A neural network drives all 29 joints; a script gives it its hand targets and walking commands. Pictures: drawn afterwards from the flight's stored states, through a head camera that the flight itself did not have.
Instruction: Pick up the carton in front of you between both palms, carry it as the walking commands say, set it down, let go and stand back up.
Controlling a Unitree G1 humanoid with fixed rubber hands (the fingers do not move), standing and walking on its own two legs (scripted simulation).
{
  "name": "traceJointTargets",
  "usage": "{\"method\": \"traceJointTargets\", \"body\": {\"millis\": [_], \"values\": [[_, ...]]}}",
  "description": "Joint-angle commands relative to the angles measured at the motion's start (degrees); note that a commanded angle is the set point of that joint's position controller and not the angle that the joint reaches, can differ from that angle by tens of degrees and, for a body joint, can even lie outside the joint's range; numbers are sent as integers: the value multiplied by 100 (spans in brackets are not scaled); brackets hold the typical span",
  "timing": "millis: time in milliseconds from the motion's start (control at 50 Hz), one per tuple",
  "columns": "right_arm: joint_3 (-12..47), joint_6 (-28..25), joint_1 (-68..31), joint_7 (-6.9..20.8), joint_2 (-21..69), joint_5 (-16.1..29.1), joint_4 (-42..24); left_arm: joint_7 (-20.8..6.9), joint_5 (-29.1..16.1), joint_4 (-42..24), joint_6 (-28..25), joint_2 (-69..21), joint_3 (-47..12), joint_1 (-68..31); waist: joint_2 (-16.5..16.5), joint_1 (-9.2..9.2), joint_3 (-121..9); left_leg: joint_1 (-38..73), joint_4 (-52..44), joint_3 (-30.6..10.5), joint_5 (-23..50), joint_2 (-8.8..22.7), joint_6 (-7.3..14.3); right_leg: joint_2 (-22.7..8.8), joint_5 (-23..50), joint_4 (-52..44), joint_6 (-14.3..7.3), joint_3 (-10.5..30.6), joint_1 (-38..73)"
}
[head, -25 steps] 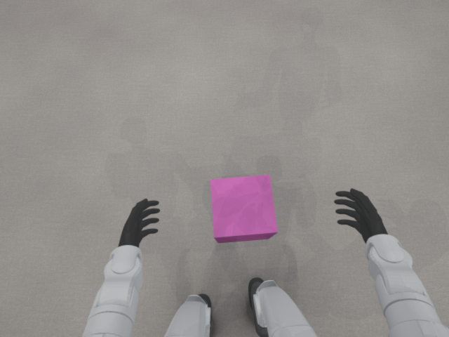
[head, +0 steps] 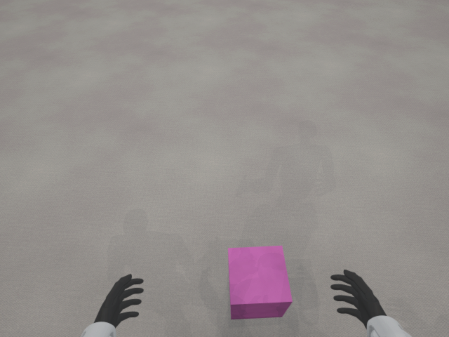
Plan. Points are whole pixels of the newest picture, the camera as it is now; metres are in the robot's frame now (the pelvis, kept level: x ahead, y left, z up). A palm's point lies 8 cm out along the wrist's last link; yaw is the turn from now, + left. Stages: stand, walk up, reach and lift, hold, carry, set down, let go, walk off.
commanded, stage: let go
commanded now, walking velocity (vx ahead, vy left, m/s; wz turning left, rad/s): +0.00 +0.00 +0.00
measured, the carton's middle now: (255, 283) +0.39 -0.09 -0.65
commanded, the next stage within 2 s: stand in 0.22 s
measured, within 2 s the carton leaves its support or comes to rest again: neither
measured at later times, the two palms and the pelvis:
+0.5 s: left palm out of the picture +0.12 +0.27 -0.09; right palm (406, 323) +0.15 -0.30 -0.08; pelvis +0.01 -0.02 -0.01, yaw +1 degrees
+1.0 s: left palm out of the picture +0.10 +0.27 -0.10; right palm out of the picture +0.12 -0.32 -0.10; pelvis +0.00 -0.03 +0.00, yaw +2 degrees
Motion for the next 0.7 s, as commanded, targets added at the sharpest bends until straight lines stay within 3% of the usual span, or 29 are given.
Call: {"method": "traceJointTargets", "body": {"millis": [0, 100, 180, 200, 220, 240, 300, 420, 680], "values": [[-245, 31, -225, -5, -674, -44, -564, 21, 17, -566, 23, 352, 115, -264, 190, -20, -46, -1284, -885, 25, 1054, 364, -246, 318, 915, 130, -5, -483, 1245], [-243, 48, -190, -25, -596, -57, -611, 16, 57, -573, 78, 396, 185, -186, 114, 35, -296, -731, -634, 93, 1842, 241, -297, 273, 1198, 67, -24, -394, 1004], [-233, 30, -187, -38, -547, -48, -613, -11, 71, -587, 76, 420, 195, -204, 79, 42, -426, -511, -558, 138, 2044, 177, -313, 240, 1374, 46, -17, -347, 884], [-296, 336, -333, -195, -773, -196, -857, 94, -47, -176, -75, 412, 120, 25, -106, -56, -750, -187, -347, 83, 2519, 163, -353, 386, 1228, 233, -7, -409, 641], [-352, -30, -352, -447, -1349, -123, 20, 370, 155, 481, -207, 1144, 323, -180, 19, 95, -517, -776, 4, 34, 2032, 371, -397, -244, 1396, 319, 23, -217, 103], [-336, -195, -217, -525, -1268, -116, 58, 470, 209, 523, -270, 1197, 296, -76, -32, 39, -691, -640, 13, -23, 1714, 386, -382, -301, 1286, 332, -46, -110, 25], [-226, -420, -263, -547, -1122, -163, 310, 520, 232, 777, -397, 1047, 236, -318, -23, 10, -609, -694, -75, -204, 960, 414, -296, -328, 619, 238, -102, 16, -298], [-213, -562, -270, -557, -1301, -165, 697, 501, 218, 1285, -525, 1210, 238, -436, -101, 5, -777, -571, 21, -302, 1476, 478, -263, -402, 1108, 245, -154, 95, -220], [-88, -679, -132, -632, -1590, -139, 1345, 509, 178, 1985, -627, 1504, 212, -518, -131, 3, -695, -533, -112, -442, 1686, 563, -218, -526, 1405, 80, -211, 214, 108]]}}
